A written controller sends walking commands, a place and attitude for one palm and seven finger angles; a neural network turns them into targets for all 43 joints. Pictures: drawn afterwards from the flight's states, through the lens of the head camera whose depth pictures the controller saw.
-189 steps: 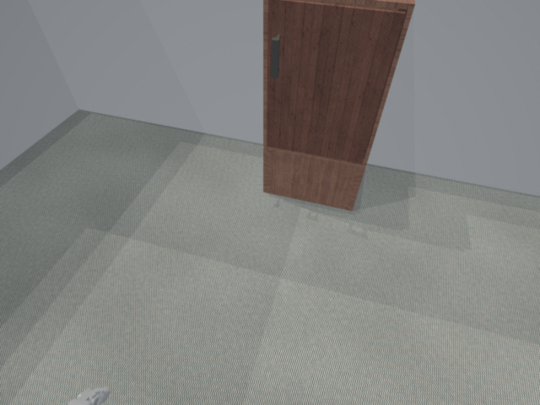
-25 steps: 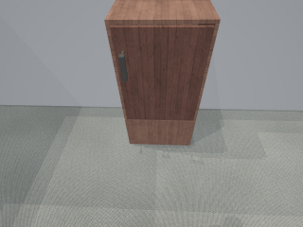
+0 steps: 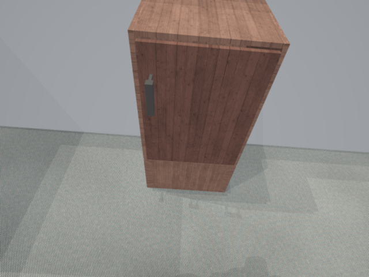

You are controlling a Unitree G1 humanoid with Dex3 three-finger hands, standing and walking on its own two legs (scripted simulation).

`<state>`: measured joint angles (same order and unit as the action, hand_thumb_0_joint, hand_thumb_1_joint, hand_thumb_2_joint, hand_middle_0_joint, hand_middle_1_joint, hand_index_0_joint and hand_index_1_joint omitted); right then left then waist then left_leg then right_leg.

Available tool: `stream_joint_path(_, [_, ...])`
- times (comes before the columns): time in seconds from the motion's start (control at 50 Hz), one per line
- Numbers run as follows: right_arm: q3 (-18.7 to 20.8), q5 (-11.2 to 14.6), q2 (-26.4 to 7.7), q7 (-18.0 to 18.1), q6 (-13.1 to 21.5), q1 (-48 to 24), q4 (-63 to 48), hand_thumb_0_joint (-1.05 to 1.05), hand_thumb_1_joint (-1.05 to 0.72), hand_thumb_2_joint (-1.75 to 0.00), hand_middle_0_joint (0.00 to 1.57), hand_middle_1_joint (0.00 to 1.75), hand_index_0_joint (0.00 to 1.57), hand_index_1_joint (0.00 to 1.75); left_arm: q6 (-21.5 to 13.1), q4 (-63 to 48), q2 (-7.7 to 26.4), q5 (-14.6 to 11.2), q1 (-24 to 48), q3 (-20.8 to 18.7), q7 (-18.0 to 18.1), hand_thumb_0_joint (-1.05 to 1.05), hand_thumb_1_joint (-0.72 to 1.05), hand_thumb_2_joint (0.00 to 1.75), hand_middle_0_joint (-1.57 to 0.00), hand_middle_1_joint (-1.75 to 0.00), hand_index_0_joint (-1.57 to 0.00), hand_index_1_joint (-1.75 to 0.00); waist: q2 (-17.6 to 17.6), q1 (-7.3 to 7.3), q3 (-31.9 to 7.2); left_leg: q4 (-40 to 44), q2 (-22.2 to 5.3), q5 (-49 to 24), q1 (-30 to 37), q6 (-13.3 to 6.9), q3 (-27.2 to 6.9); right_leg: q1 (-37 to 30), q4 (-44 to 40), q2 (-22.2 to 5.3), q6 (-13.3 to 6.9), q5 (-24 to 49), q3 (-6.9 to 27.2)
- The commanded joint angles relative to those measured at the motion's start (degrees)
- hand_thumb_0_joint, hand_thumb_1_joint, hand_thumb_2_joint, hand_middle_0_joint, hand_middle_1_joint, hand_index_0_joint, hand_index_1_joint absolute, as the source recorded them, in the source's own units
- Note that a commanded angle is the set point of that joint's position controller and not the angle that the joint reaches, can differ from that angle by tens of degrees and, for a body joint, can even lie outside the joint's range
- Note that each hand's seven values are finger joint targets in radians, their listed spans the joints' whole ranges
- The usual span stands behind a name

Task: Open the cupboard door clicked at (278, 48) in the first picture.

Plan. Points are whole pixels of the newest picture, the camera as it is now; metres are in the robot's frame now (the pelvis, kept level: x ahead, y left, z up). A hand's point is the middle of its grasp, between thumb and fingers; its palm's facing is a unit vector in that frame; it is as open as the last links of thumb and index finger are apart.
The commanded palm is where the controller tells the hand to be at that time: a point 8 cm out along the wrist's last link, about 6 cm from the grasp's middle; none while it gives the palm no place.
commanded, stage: take the last steps up to it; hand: left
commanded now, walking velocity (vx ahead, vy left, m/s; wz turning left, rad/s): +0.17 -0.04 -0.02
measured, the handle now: (150, 95) +0.66 +0.16 -0.01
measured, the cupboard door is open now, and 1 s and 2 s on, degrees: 0 0 0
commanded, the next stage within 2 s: come to a stop and stand still in 0.08 s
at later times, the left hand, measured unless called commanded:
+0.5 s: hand (133, 261) +0.18 +0.13 -0.16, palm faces +0.07 -0.98 -0.21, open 7.2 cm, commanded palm none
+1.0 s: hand out of the picture +0.00 +0.18 -0.17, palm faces +0.08 -0.97 -0.23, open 7.3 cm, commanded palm none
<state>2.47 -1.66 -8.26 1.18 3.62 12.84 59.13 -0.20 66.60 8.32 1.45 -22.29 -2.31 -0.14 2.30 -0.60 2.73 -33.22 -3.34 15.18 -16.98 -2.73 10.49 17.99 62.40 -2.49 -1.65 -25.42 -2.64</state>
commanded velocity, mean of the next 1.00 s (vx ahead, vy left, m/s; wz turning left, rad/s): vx -0.06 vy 0.03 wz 0.00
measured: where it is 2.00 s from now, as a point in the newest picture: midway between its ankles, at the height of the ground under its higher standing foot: outside the picture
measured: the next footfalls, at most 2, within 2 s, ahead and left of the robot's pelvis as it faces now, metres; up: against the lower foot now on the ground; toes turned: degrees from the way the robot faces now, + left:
right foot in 0.32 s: +0.20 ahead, -0.15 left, +0.00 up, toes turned -6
left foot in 0.66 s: +0.09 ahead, +0.11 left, +0.00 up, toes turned +6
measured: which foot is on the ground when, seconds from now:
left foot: down 0.00-0.32, up 0.34-0.64, down 0.66-1.00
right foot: up 0.00-0.30, down 0.32-0.66, up 0.68-0.96, down 0.98-1.00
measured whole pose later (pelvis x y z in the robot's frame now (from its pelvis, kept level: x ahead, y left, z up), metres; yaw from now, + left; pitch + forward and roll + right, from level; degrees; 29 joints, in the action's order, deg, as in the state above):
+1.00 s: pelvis +0.03 +0.00 +0.01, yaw +1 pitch +0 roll +1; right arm 1.7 -0.5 -9.2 1.9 -0.2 12.5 60.2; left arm 2.0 63.9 9.6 1.1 -17.9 -1.3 1.8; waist 0.3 -1.3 1.0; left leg -26.3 0.5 12.2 -14.1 -1.8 6.2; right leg 9.4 27.6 -1.4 -0.4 -17.6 -1.2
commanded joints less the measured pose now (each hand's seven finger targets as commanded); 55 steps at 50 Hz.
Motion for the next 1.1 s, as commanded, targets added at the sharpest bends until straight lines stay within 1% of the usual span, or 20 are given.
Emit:
stream_joint_path(0.0, [0.48, 0.54, -5.3, 0.87, 1.01, 8.04, 1.55, 0.0, -0.9, -0.9, 0.2, 0.3, 0.2, 0.3, -1.35, -4.52, 0.98, 0.08, 0.41, -0.76, -0.16, 0.0, 0.9, 0.9, -0.2, -0.3, -0.2, -0.3, -6.18, 0.88, 0.45, 21.28, -14.57, -13.64, 6.4, -5.1, -13.72, 10.52, 2.23, -4.0, 1.4, 6.8, 1.46])
stream_joint_path(0.18, [0.87, 0.23, -6.41, 0.47, -0.38, 9.06, 2.85, 0.0, -0.9, -0.9, 0.2, 0.3, 0.2, 0.3, -0.07, -8.59, 1.06, -0.05, 8.33, -0.57, 0.22, 0.0, 0.9, 0.9, -0.2, -0.3, -0.2, -0.3, -8.88, 1.17, 4.18, 20.68, -13.3, -13.28, 4.16, -6.81, -9.69, 6.03, -20.23, -3.42, 2.69, 9.7, -1.68])
stream_joint_path(0.22, [0.55, 0.21, -5.79, 0.79, -0.8, 7.81, 3.3, 0.0, -0.9, -0.9, 0.2, 0.3, 0.2, 0.3, -0.4, -8.01, 0.75, -0.15, 7.01, -0.32, 0.76, 0.0, 0.9, 0.9, -0.2, -0.3, -0.2, -0.3, -7.69, 0.01, 2.65, 15.12, -11.63, -21.01, 4.11, -4.76, -7.81, -0.75, -27.79, -1.84, 2.92, 13.83, -2.49])
stream_joint_path(0.26, [0.23, 0.82, -4.45, 0.73, -0.96, 8.87, 4.16, 0.0, -0.9, -0.9, 0.2, 0.3, 0.2, 0.3, -1.36, -6.18, 4.04, -0.06, 2.19, -0.62, 1.45, 0.0, 0.9, 0.9, -0.2, -0.3, -0.2, -0.3, -1.08, -2.07, -1.32, 7.33, -7.28, -14.66, 3.33, -0.08, -5.41, -10.74, -39.51, -3.57, 3.12, 27.75, -0.1])
stream_joint_path(0.3, [-0.28, 1.73, -1.04, 0.33, -2.09, 12.55, 4.1, 0.0, -0.9, -0.9, 0.2, 0.3, 0.2, 0.3, -1.96, -6.5, 10.11, -0.33, 3.33, -0.97, 2.28, 0.0, 0.9, 0.9, -0.2, -0.3, -0.2, -0.3, 9.31, 0.65, -4.03, 2.4, -1.13, 10.14, -1.41, 3.95, -3.85, -14.38, -39.48, -17.82, -3.36, 53.29, 12.06])
stream_joint_path(0.32, [0.3, 1.73, -1.11, 0.53, -2.86, 13.56, 4.35, 0.0, -0.9, -0.9, 0.2, 0.3, 0.2, 0.3, -1.37, -7.27, 11.07, -0.38, 4.17, -1.0, 2.19, 0.0, 0.9, 0.9, -0.2, -0.3, -0.2, -0.3, 5.17, 1.05, -3.89, -0.59, -0.3, 13.16, 0.77, 3.86, -4.4, -11.72, -39.14, -19.21, -5.52, 56.52, 9.93])
stream_joint_path(0.36, [0.54, 1.57, -1.18, 0.87, -4.45, 12.19, 4.5, 0.0, -0.9, -0.9, 0.2, 0.3, 0.2, 0.3, -1.19, -7.34, 10.62, -0.35, 5.65, -1.65, 2.75, 0.0, 0.9, 0.9, -0.2, -0.3, -0.2, -0.3, 11.31, 0.04, -5.68, -9.96, -0.43, 16.75, -0.3, 4.59, -4.93, -11.3, -39.78, -18.8, -8.28, 57.98, 11.16])
stream_joint_path(0.4, [1.01, 1.56, -2.08, 1.11, -4.89, 10.29, 3.55, 0.0, -0.9, -0.9, 0.2, 0.3, 0.2, 0.3, -0.59, -7.69, 9.72, -0.2, 6.82, -2.0, 3.33, 0.0, 0.9, 0.9, -0.2, -0.3, -0.2, -0.3, 9.71, -0.77, -4.84, -17.04, -0.29, 17.84, -3.64, 4.51, -7.73, -11.75, -39.21, -19.73, -10.64, 61.28, 10.55])
stream_joint_path(0.5, [1.68, 1.35, -1.81, 0.37, -6.1, 7.79, 0.46, 0.0, -0.9, -0.9, 0.2, 0.3, 0.2, 0.3, 0.75, -11.09, 10.55, 0.58, 11.4, -3.31, 3.67, 0.0, 0.9, 0.9, -0.2, -0.3, -0.2, -0.3, 4.94, -0.14, -6.72, -20.59, 0.79, 14.75, -3.3, 5.04, -9.52, -6.81, -41.0, -18.41, -10.02, 46.29, 7.6])
stream_joint_path(0.6, [1.44, 1.08, -2.02, -0.1, -5.03, 12.89, 0.57, 0.0, -0.9, -0.9, 0.2, 0.3, 0.2, 0.3, 1.79, -12.32, 10.02, 0.33, 14.46, -3.21, 2.86, 0.0, 0.9, 0.9, -0.2, -0.3, -0.2, -0.3, 7.09, 2.9, -7.15, 3.45, 1.72, -0.22, 8.83, 4.4, -6.43, 1.78, -38.42, -12.7, -3.89, 16.69, 5.13])
stream_joint_path(0.62, [1.55, 0.93, -4.37, -0.06, -4.56, 12.87, 0.33, 0.0, -0.9, -0.9, 0.2, 0.3, 0.2, 0.3, 2.29, -12.79, 8.22, -0.19, 13.67, -2.67, 2.52, 0.0, 0.9, 0.9, -0.2, -0.3, -0.2, -0.3, 0.22, 2.85, -6.01, 9.7, -0.58, -0.17, 10.78, 3.83, -9.71, 5.89, -33.61, -8.93, -1.49, 8.92, 3.18])
stream_joint_path(0.64, [2.31, 0.29, -8.57, 0.02, -4.1, 10.81, -1.24, 0.0, -0.9, -0.9, 0.2, 0.3, 0.2, 0.3, 2.79, -13.65, 5.12, -0.69, 12.83, -2.17, 2.08, 0.0, 0.9, 0.9, -0.2, -0.3, -0.2, -0.3, -15.18, 2.49, -3.14, 18.66, -11.2, 2.11, 5.72, 0.34, -23.93, 10.56, -24.69, -2.41, 2.11, 0.5, -1.68])
stream_joint_path(0.66, [2.54, -0.11, -11.36, 0.37, -4.29, 6.01, -3.98, 0.0, -0.9, -0.9, 0.2, 0.3, 0.2, 0.3, 3.18, -14.19, 4.66, -0.61, 14.44, -2.12, 2.07, 0.0, 0.9, 0.9, -0.2, -0.3, -0.2, -0.3, -19.27, 2.33, 1.49, 24.48, -17.01, 4.66, -5.18, -4.14, -30.41, 8.99, -16.03, 0.75, 2.69, -3.72, 0.44])
stream_joint_path(0.68, [2.03, -0.24, -10.85, 0.69, -4.21, 1.21, -5.18, 0.0, -0.9, -0.9, 0.2, 0.3, 0.2, 0.3, 3.46, -13.39, 5.6, -0.34, 14.01, -2.44, 1.9, 0.0, 0.9, 0.9, -0.2, -0.3, -0.2, -0.3, -14.68, 0.92, 2.84, 25.84, -16.52, 8.94, -10.83, -6.25, -28.03, 5.44, -10.2, -0.51, 2.13, -1.39, 4.57])
stream_joint_path(0.74, [0.86, 0.01, -8.7, 1.12, -3.83, -3.76, -5.59, 0.0, -0.9, -0.9, 0.2, 0.3, 0.2, 0.3, 3.56, -9.85, 5.56, 0.35, 7.34, -2.46, 1.47, 0.0, 0.9, 0.9, -0.2, -0.3, -0.2, -0.3, -11.1, -2.06, 3.21, 22.62, -9.76, 6.19, -8.29, -4.31, -18.69, 6.09, -2.24, 0.89, 2.34, 4.02, 4.92])
stream_joint_path(0.86, [0.95, 0.56, -8.66, 1.24, -3.22, 3.65, -1.62, 0.0, -0.9, -0.9, 0.2, 0.3, 0.2, 0.3, 1.82, -8.99, 4.01, -0.37, 7.17, -0.03, 1.67, 0.0, 0.9, 0.9, -0.2, -0.3, -0.2, -0.3, -9.71, 1.66, -2.8, 17.71, -10.43, -12.37, 11.64, -6.76, -19.01, 3.2, -25.18, -0.33, 3.43, -0.32, 1.41])
stream_joint_path(0.9, [0.86, 0.96, -8.79, 0.99, -3.17, 4.65, -0.48, 0.0, -0.9, -0.9, 0.2, 0.3, 0.2, 0.3, 1.2, -7.38, 4.2, -0.63, 4.57, 0.2, 1.95, 0.0, 0.9, 0.9, -0.2, -0.3, -0.2, -0.3, -8.27, 0.88, -4.1, 14.86, -9.4, -17.92, 11.6, -5.55, -18.25, -3.14, -36.23, 0.16, 3.19, 6.32, 1.15])
stream_joint_path(0.98, [-0.42, 2.1, -4.73, 0.39, -2.75, 3.6, -0.01, 0.0, -0.9, -0.9, 0.2, 0.3, 0.2, 0.3, -0.52, -4.76, 7.26, -0.7, 2.79, 1.01, 2.55, 0.0, 0.9, 0.9, -0.2, -0.3, -0.2, -0.3, 1.52, 1.88, -3.42, 11.0, -1.6, -9.03, 7.9, 1.61, -11.18, -7.25, -44.23, -9.05, -0.91, 25.06, 9.79])
stream_joint_path(1.02, [-0.57, 1.41, -4.76, 0.45, -3.31, 3.57, 1.46, 0.0, -0.9, -0.9, 0.2, 0.3, 0.2, 0.3, -0.9, -4.13, 5.89, -0.74, 3.79, 1.13, 2.55, 0.0, 0.9, 0.9, -0.2, -0.3, -0.2, -0.3, 6.43, 2.07, -1.62, 10.82, -1.74, -9.99, 9.49, 2.02, -10.64, -4.64, -44.15, -6.79, -1.13, 24.19, 8.82])
stream_joint_path(1.08, [-0.97, 1.35, -5.5, 0.52, -3.33, 4.39, 3.28, 0.0, -0.9, -0.9, 0.2, 0.3, 0.2, 0.3, -0.51, -3.63, 4.57, -0.96, 3.2, 1.68, 2.59, 0.0, 0.9, 0.9, -0.2, -0.3, -0.2, -0.3, 3.25, 1.79, 1.39, 13.42, -2.63, -8.54, 10.3, 1.58, -11.52, -2.2, -45.47, -4.71, -0.07, 14.52, 7.36])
